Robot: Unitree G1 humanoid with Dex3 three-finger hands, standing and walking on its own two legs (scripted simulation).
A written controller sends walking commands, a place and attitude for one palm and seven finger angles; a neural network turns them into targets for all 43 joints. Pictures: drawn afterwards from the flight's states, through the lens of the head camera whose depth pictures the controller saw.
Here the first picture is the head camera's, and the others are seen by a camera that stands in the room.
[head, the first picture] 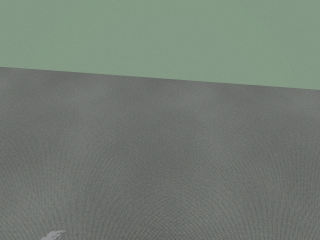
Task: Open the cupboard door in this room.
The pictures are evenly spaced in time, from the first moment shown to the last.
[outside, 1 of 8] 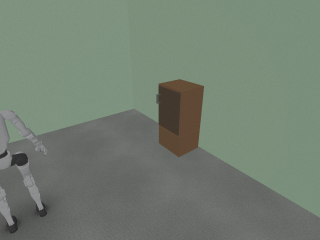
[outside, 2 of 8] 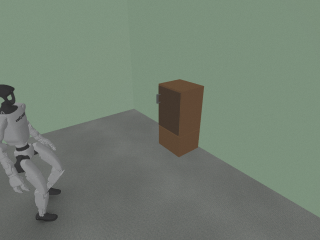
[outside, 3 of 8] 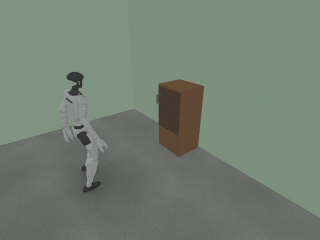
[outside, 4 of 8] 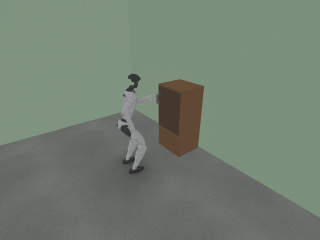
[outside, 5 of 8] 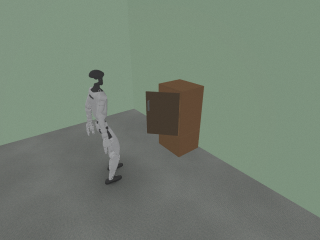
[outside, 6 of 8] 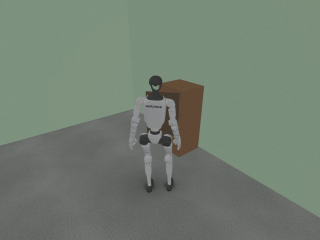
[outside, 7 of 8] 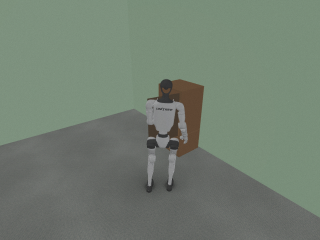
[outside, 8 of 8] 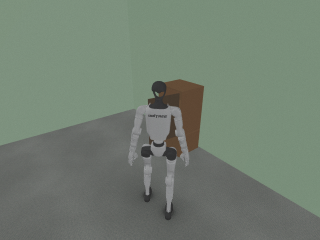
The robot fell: no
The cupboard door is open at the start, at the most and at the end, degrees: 0 84 82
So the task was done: yes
